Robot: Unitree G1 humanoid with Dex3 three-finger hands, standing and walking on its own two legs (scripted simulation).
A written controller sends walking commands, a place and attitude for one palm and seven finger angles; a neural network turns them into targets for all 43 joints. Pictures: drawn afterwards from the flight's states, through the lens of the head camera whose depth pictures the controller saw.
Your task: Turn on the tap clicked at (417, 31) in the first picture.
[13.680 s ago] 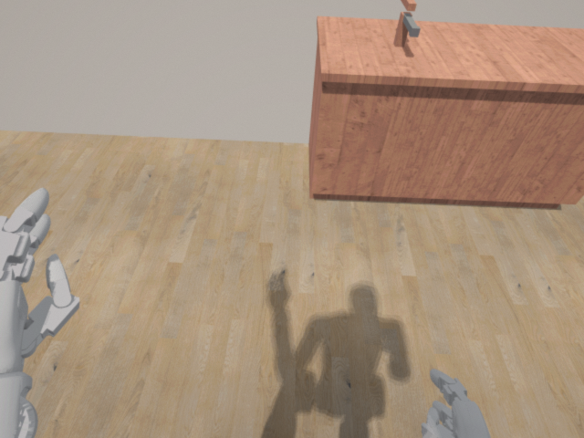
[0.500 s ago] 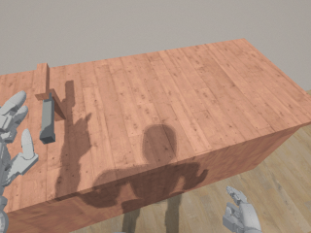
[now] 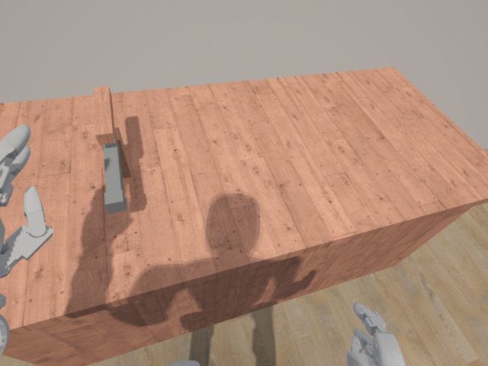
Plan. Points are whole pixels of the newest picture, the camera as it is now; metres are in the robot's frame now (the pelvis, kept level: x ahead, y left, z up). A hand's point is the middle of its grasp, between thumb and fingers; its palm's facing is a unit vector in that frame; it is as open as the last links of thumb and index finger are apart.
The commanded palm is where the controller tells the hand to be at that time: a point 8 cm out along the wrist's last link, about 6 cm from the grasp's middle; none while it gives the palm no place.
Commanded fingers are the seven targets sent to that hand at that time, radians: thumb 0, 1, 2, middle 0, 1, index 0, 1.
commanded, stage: come to a stop and stand still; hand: left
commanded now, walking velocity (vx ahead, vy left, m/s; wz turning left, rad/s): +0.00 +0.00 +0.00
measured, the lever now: (115, 201) +0.34 +0.25 +0.04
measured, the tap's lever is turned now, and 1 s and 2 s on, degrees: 0 0 0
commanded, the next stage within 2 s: look again from close up in 0.66 s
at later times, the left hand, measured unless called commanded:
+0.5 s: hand (36, 213) +0.24 +0.27 +0.16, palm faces +0.38 -0.85 -0.37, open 7.4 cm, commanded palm +0.18 +0.30 +0.18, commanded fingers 0.00 0.90 0.90 -0.20 -0.30 -0.20 -0.30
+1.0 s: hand (64, 216) +0.24 +0.24 +0.16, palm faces +0.37 -0.84 -0.38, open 7.4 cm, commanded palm +0.18 +0.28 +0.18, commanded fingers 0.00 0.90 0.90 -0.20 -0.30 -0.20 -0.30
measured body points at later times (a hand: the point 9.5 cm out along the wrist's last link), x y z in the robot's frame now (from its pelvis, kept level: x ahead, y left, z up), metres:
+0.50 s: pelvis +0.02 +0.02 +0.00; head +0.05 +0.06 +0.45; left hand +0.21 +0.32 +0.18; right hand +0.20 -0.19 -0.06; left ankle +0.06 +0.09 -0.74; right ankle +0.01 -0.16 -0.74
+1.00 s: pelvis +0.02 +0.00 +0.00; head +0.04 +0.01 +0.45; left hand +0.21 +0.29 +0.18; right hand +0.20 -0.23 -0.07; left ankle +0.06 +0.09 -0.74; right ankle +0.01 -0.16 -0.74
